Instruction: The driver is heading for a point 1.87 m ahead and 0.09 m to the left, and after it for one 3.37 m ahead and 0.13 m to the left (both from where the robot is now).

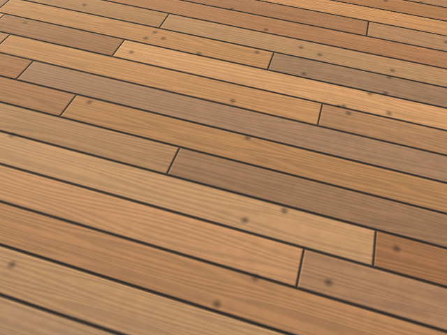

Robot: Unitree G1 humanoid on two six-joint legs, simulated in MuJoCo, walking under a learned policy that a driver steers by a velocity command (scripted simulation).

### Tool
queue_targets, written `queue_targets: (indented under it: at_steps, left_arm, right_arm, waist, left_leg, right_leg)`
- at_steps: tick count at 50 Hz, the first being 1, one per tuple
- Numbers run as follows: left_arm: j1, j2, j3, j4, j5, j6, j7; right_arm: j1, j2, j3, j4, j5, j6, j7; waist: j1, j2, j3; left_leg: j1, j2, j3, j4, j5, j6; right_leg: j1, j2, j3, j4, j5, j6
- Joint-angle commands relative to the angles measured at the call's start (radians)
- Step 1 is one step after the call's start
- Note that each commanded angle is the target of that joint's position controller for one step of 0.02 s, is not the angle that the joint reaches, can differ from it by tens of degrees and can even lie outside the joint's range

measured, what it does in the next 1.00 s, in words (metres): steps on the spot: right foot, then left foot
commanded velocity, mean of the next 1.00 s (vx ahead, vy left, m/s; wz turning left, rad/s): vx -0.02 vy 0.00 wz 0.00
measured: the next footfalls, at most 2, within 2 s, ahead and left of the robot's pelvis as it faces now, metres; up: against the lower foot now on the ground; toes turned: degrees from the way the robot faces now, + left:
right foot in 0.22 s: -0.02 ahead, -0.13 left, +0.00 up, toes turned +0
left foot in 0.48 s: +0.00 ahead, +0.12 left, +0.00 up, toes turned -1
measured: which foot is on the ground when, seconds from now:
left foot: down 0.00-0.24, up 0.26-0.46, down 0.48-1.00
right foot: up 0.00-0.20, down 0.22-1.00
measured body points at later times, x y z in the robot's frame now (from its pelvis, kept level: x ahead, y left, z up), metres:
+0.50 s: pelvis -0.04 -0.04 +0.00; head -0.03 -0.05 +0.45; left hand +0.02 +0.22 -0.14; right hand +0.06 -0.31 -0.14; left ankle -0.04 +0.12 -0.74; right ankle -0.06 -0.13 -0.73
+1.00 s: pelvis -0.06 -0.02 +0.00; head -0.05 -0.02 +0.45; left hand -0.02 +0.23 -0.14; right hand -0.02 -0.28 -0.15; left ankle -0.04 +0.12 -0.73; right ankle -0.06 -0.13 -0.73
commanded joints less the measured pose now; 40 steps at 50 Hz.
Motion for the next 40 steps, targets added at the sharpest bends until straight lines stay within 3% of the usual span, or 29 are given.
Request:
queue_targets:
  at_steps: [1, 3, 6, 8, 10, 11, 12, 13, 14, 15, 17, 18, 20, 22, 23, 24, 25, 26, 27, 28, 31, 40]
  left_arm:
    - [0.064, 0.106, 0.033, -0.023, -0.015, 0.037, 0.016]
    - [0.083, 0.092, 0.034, -0.009, -0.012, 0.045, 0.023]
    - [0.081, 0.055, 0.021, 0.001, -0.019, 0.036, 0.021]
    - [0.088, 0.067, 0.022, 0.009, -0.024, 0.03, 0.008]
    - [0.16, 0.073, 0.027, 0.046, -0.017, 0.031, -0.014]
    - [0.158, 0.084, 0.027, 0.048, -0.003, 0.035, -0.024]
    - [0.167, 0.138, 0.034, 0.039, 0.019, 0.038, -0.025]
    - [0.106, 0.187, 0.036, 0.015, 0.038, 0.022, -0.038]
    - [0.044, 0.148, 0.024, -0.005, 0.064, -0.004, -0.036]
    - [-0.003, 0.134, 0.02, -0.01, 0.06, -0.027, -0.026]
    - [-0.032, 0.107, 0.01, -0.008, 0.025, -0.052, -0.018]
    - [-0.013, 0.088, 0.004, 0.004, 0.015, -0.055, -0.016]
    - [0.04, 0.076, -0.002, 0.03, 0.008, -0.052, -0.016]
    - [0.062, 0.092, -0.001, 0.044, 0.001, -0.043, -0.017]
    - [0.08, 0.103, 0.003, 0.052, -0.006, -0.039, -0.019]
    - [0.109, 0.111, 0.007, 0.057, -0.007, -0.041, -0.022]
    - [0.14, 0.113, 0.009, 0.058, 0.005, -0.047, -0.029]
    - [0.175, 0.114, 0.015, 0.062, 0.005, -0.049, -0.035]
    - [0.119, 0.099, 0.01, 0.056, 0.001, -0.045, -0.032]
    - [0.081, 0.085, 0.008, 0.046, -0.003, -0.038, -0.027]
    - [0.071, 0.074, 0.006, 0.043, 0.007, -0.018, -0.016]
    - [0.08, 0.068, 0.003, 0.058, 0.008, -0.016, -0.014]
  right_arm:
    - [0.01, -0.187, -0.035, -0.05, 0.009, -0.01, -0.012]
    - [-0.052, -0.16, -0.028, -0.055, 0.02, -0.003, -0.013]
    - [-0.042, -0.146, -0.027, -0.029, 0.017, 0.016, -0.02]
    - [-0.009, -0.163, -0.031, -0.012, 0.022, 0.021, -0.027]
    - [-0.008, -0.174, -0.035, -0.004, 0.043, 0.028, -0.031]
    - [0.027, -0.159, -0.034, 0.01, 0.049, 0.028, -0.028]
    - [0.056, -0.113, -0.024, 0.012, 0.033, 0.025, -0.019]
    - [-0.028, -0.099, -0.026, -0.039, 0.02, 0.017, -0.017]
    - [-0.09, -0.157, -0.045, -0.036, 0.025, 0.014, -0.019]
    - [-0.076, -0.157, -0.052, -0.024, 0.033, 0.012, -0.017]
    - [-0.004, -0.129, -0.053, 0.027, 0.017, 0.015, -0.018]
    - [0.013, -0.11, -0.049, 0.04, 0.017, 0.013, -0.016]
    - [0.011, -0.078, -0.038, 0.051, 0.028, 0.006, -0.01]
    - [0.0, -0.069, -0.028, 0.053, 0.035, 0.003, -0.009]
    - [0.014, -0.079, -0.027, 0.061, 0.033, 0.004, -0.008]
    - [0.028, -0.114, -0.032, 0.069, 0.028, 0.008, -0.008]
    - [0.044, -0.155, -0.036, 0.07, 0.026, 0.016, -0.011]
    - [0.047, -0.183, -0.042, 0.082, 0.039, 0.023, -0.01]
    - [0.063, -0.14, -0.037, 0.092, 0.038, 0.024, -0.004]
    - [0.061, -0.113, -0.029, 0.1, 0.028, 0.023, -0.001]
    - [0.044, -0.119, -0.026, 0.112, 0.018, 0.013, -0.004]
    - [0.074, -0.103, -0.013, 0.148, 0.021, -0.002, -0.012]
  waist:
    - [-0.004, 0.122, -0.202]
    - [0.024, 0.112, -0.171]
    - [0.005, 0.185, -0.179]
    - [-0.007, 0.211, -0.187]
    - [0.033, 0.192, -0.165]
    - [0.024, 0.145, -0.13]
    - [0.0, -0.04, -0.132]
    - [0.007, -0.24, -0.055]
    - [0.021, -0.165, -0.013]
    - [-0.005, -0.143, -0.004]
    - [-0.026, -0.139, -0.013]
    - [-0.028, -0.126, -0.027]
    - [-0.009, -0.119, -0.052]
    - [-0.005, -0.107, -0.06]
    - [-0.01, -0.091, -0.064]
    - [0.002, -0.068, -0.082]
    - [0.024, -0.021, -0.105]
    - [0.051, 0.036, -0.108]
    - [0.009, 0.024, -0.098]
    - [0.004, 0.017, -0.075]
    - [0.013, 0.038, -0.039]
    - [0.008, 0.021, -0.003]
  left_leg:
    - [0.206, 0.315, -0.296, -0.161, 0.565, 0.27]
    - [0.149, 0.247, -0.229, -0.194, 0.334, 0.215]
    - [0.173, 0.198, -0.199, -0.222, 0.132, 0.184]
    - [0.196, 0.209, -0.226, -0.237, 0.025, 0.174]
    - [0.126, 0.181, -0.2, -0.236, -0.128, 0.124]
    - [0.068, 0.141, -0.161, -0.2, -0.199, 0.071]
    - [-0.05, 0.068, -0.064, -0.028, -0.255, 0.007]
    - [-0.071, -0.019, -0.001, 0.047, -0.33, -0.029]
    - [0.0, 0.004, -0.065, 0.147, -0.301, -0.036]
    - [0.001, -0.004, -0.08, 0.19, -0.244, -0.034]
    - [-0.008, 0.015, -0.087, 0.232, -0.212, -0.055]
    - [0.006, 0.021, -0.082, 0.24, -0.214, -0.067]
    - [0.036, 0.027, -0.057, 0.174, -0.218, -0.08]
    - [0.092, 0.022, -0.03, 0.006, -0.144, -0.079]
    - [0.15, 0.022, -0.029, -0.107, -0.003, -0.072]
    - [0.216, 0.036, -0.05, -0.123, 0.131, -0.063]
    - [0.296, 0.071, -0.072, -0.086, 0.279, -0.049]
    - [0.313, 0.063, -0.057, -0.039, 0.24, -0.022]
    - [0.266, 0.049, -0.054, -0.062, 0.142, -0.021]
    - [0.241, 0.045, -0.056, -0.086, 0.104, -0.027]
    - [0.217, 0.039, -0.051, -0.106, 0.07, -0.036]
    - [0.177, 0.031, -0.051, -0.118, -0.022, -0.033]
  right_leg:
    - [-0.109, -0.02, 0.102, 0.392, -0.127, 0.035]
    - [-0.085, -0.031, 0.074, 0.297, -0.046, 0.055]
    - [-0.008, -0.039, 0.018, 0.037, 0.013, 0.065]
    - [0.056, -0.04, 0.007, -0.122, 0.077, 0.047]
    - [0.187, -0.02, -0.039, -0.36, 0.241, -0.007]
    - [0.225, -0.039, -0.008, -0.438, 0.26, -0.045]
    - [0.29, -0.21, 0.192, -0.508, 0.238, -0.104]
    - [0.056, -0.379, 0.374, -0.598, 0.219, -0.227]
    - [-0.025, -0.368, 0.373, -0.631, 0.158, -0.242]
    - [-0.005, -0.322, 0.316, -0.625, 0.196, -0.206]
    - [0.081, -0.274, 0.239, -0.573, 0.41, -0.158]
    - [0.116, -0.259, 0.208, -0.539, 0.546, -0.152]
    - [0.184, -0.243, 0.177, -0.481, 0.711, -0.153]
    - [0.222, -0.228, 0.17, -0.431, 0.782, -0.146]
    - [0.221, -0.213, 0.167, -0.418, 0.772, -0.127]
    - [0.209, -0.2, 0.172, -0.419, 0.722, -0.105]
    - [0.164, -0.176, 0.164, -0.422, 0.624, -0.086]
    - [0.126, -0.135, 0.134, -0.457, 0.561, -0.068]
    - [0.153, -0.11, 0.091, -0.447, 0.469, -0.052]
    - [0.145, -0.104, 0.078, -0.444, 0.403, -0.045]
    - [0.123, -0.096, 0.069, -0.454, 0.315, -0.045]
    - [0.101, -0.087, 0.058, -0.464, 0.209, -0.035]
